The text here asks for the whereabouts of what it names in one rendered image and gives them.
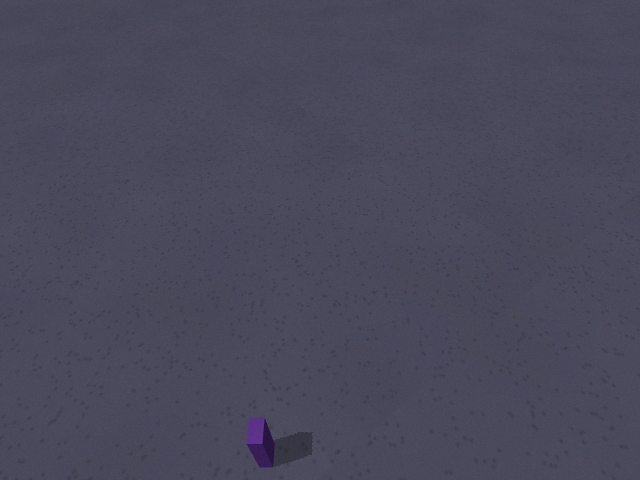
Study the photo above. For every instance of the carton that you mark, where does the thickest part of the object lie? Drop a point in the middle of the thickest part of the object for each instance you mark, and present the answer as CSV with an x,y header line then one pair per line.
x,y
260,442

